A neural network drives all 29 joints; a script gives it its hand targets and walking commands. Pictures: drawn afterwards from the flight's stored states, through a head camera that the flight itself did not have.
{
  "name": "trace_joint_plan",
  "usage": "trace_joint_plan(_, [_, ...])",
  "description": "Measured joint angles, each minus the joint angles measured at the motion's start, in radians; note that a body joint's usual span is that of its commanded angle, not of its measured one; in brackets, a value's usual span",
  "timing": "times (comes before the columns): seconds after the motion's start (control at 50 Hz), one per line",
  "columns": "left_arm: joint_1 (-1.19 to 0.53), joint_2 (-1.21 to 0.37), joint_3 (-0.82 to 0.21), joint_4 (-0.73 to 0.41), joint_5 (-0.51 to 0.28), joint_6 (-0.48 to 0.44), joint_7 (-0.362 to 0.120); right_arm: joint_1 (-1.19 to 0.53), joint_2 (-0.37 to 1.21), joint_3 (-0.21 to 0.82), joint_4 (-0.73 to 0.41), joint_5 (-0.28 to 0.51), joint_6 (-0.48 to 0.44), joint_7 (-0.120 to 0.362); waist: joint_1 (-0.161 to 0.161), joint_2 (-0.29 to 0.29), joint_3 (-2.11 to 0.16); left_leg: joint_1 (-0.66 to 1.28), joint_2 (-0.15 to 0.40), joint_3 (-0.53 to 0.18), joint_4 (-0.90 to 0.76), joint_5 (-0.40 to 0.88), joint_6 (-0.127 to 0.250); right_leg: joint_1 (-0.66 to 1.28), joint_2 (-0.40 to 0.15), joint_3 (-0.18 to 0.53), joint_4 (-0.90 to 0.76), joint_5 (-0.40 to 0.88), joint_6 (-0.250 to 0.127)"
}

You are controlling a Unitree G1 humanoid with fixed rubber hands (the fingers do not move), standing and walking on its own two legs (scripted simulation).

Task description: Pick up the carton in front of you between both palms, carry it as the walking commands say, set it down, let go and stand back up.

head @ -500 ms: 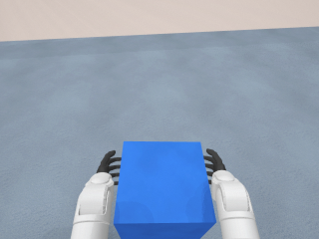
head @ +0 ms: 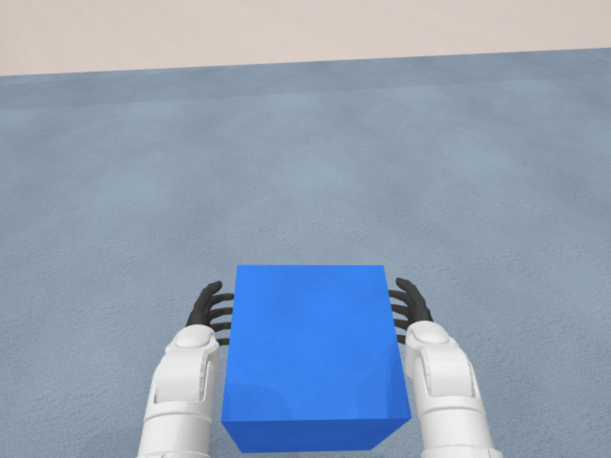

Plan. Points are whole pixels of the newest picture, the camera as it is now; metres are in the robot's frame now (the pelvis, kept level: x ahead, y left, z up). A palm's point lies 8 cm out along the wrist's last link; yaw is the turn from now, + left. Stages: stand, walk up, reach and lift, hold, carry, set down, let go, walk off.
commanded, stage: carry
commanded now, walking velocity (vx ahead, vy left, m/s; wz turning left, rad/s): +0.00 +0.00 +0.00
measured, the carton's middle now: (308, 364) +0.30 +0.00 -0.06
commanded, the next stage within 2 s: hold in 0.78 s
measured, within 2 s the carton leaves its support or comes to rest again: neither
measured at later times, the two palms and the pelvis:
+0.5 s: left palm (195, 344) +0.28 +0.15 +0.04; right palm (418, 339) +0.28 -0.14 +0.04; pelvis -0.01 +0.00 +0.00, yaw +0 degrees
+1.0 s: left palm (177, 363) +0.25 +0.17 +0.04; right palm (411, 347) +0.27 -0.13 +0.05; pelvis -0.03 +0.00 +0.01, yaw +3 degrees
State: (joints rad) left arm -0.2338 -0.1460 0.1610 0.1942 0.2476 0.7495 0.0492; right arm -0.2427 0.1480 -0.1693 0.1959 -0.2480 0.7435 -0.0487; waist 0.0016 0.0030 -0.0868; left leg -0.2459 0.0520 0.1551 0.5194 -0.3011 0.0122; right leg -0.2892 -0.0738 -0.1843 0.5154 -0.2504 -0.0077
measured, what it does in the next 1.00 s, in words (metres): stands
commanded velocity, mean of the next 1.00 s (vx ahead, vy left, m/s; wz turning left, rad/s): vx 0.00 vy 0.00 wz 0.00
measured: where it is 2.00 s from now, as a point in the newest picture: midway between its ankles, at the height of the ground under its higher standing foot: outside the picture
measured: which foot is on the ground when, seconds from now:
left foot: down 0.00-1.00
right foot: down 0.00-1.00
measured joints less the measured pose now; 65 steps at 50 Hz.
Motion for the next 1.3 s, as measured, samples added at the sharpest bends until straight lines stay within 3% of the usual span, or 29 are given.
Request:
trace_joint_plan(0.78, [-0.007, -0.001, 0.006, 0.001, 0.004, 0.001, 0.002, -0.006, 0.001, -0.007, 0.003, -0.001, -0.004, 0.0, 0.0, -0.002, 0.004, -0.028, -0.006, 0.006, 0.005, 0.023, 0.014, -0.024, -0.01, 0.005, -0.007, 0.034, 0.007])
trace_joint_plan(0.92, [0.002, 0.0, 0.005, 0.014, 0.018, -0.017, -0.019, 0.023, -0.005, -0.003, -0.016, -0.005, -0.014, 0.025, -0.015, -0.008, 0.11, 0.128, -0.054, -0.096, -0.108, 0.08, 0.013, 0.145, 0.05, 0.177, -0.118, 0.076, 0.015])
trace_joint_plan(1.04, [-0.016, -0.003, 0.033, 0.044, 0.028, -0.015, -0.019, -0.014, 0.003, -0.02, 0.043, -0.025, -0.02, 0.029, 0.004, -0.006, 0.125, 0.162, -0.06, -0.125, -0.118, 0.097, 0.007, 0.182, 0.056, 0.181, -0.122, 0.078, 0.018])
trace_joint_plan(1.3, [-0.078, -0.019, 0.096, 0.132, 0.066, -0.021, -0.051, -0.078, 0.02, -0.095, 0.119, -0.075, -0.017, 0.049, -0.003, 0.004, 0.117, 0.165, -0.063, -0.174, -0.094, 0.106, -0.008, 0.19, 0.08, 0.194, -0.089, 0.072, 0.002])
